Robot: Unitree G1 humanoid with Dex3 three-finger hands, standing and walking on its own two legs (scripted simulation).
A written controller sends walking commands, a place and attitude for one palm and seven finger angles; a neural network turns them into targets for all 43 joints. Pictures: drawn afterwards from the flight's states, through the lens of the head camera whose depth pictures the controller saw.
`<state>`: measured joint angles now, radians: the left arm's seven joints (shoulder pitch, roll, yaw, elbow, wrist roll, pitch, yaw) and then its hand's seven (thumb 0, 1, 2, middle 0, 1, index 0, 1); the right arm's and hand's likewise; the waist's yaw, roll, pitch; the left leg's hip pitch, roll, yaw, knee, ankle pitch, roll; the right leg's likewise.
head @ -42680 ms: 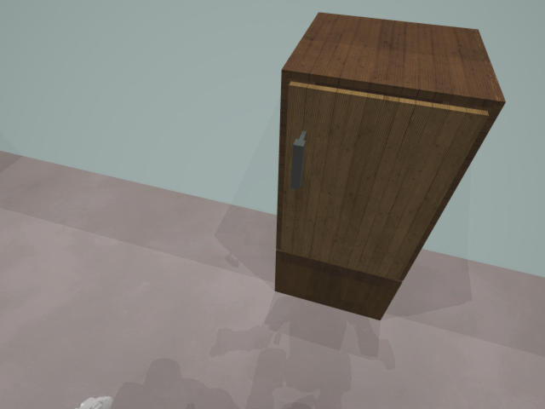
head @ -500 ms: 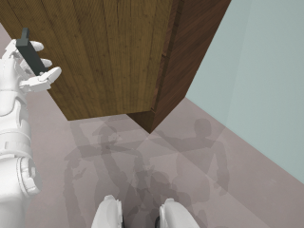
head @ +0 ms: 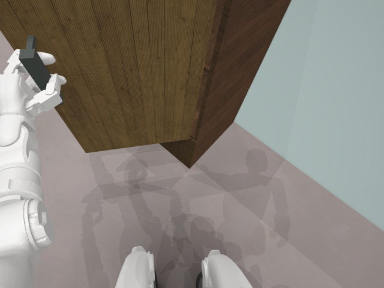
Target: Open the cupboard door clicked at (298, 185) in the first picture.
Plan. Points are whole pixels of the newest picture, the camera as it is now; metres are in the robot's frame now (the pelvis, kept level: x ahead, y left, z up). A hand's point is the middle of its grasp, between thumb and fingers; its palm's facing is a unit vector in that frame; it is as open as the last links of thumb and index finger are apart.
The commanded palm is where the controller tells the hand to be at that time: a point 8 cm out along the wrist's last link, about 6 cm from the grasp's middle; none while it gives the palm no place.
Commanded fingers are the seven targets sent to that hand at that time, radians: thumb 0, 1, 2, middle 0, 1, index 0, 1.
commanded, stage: pull the door open along its arc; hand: left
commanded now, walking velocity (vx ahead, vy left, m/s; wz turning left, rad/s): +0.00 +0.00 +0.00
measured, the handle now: (45, 72) +0.54 +0.28 +0.07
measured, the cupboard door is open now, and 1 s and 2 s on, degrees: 52 98 97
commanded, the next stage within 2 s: open thumb and fingers to let go in 0.86 s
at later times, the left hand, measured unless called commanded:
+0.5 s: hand (88, 156) +0.35 +0.17 +0.08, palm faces +0.29 -0.95 +0.09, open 6.5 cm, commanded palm +0.28 +0.23 +0.06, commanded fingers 0.00 0.90 0.90 -0.40 -1.35 -0.40 -1.35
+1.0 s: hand (149, 191) +0.29 +0.06 +0.07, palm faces +0.49 -0.87 +0.01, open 6.3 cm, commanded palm +0.24 +0.11 +0.06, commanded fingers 0.00 0.69 0.81 -0.38 -1.33 -0.38 -1.33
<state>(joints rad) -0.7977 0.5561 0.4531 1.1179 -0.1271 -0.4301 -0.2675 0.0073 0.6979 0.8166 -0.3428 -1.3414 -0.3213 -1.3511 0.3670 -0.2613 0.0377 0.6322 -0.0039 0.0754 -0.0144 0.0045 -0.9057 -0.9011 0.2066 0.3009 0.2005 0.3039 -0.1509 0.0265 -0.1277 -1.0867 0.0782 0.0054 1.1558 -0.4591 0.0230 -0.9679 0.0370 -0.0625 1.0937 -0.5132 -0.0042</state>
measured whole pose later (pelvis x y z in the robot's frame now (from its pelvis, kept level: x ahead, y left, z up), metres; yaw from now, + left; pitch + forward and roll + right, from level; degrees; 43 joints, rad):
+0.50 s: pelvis +0.02 +0.00 +0.02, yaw +1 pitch +16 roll -1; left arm -0.04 0.08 0.15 0.31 -0.17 -0.41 0.13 0.01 0.65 0.73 -0.33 -1.32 -0.33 -1.27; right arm 0.24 -0.22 0.00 0.52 -0.01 0.04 0.05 0.01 -0.91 -0.90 0.20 0.30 0.20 0.30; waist -0.03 0.02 -0.18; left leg -0.86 0.05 0.05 1.04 -0.46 0.02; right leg -0.77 0.01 -0.02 1.03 -0.53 0.00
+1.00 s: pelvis +0.02 -0.06 +0.02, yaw +5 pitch +12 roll +1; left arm 0.21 -0.09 -0.14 0.13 0.07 -0.38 0.53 -0.01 0.67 0.77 -0.31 -1.32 -0.32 -1.33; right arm 0.24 -0.21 -0.01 0.56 -0.08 0.02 0.02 0.01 -0.91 -0.90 0.20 0.30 0.20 0.30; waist -0.02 0.03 -0.17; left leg -0.80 0.04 -0.03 1.02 -0.43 -0.04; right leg -0.71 0.01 -0.11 1.06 -0.57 -0.08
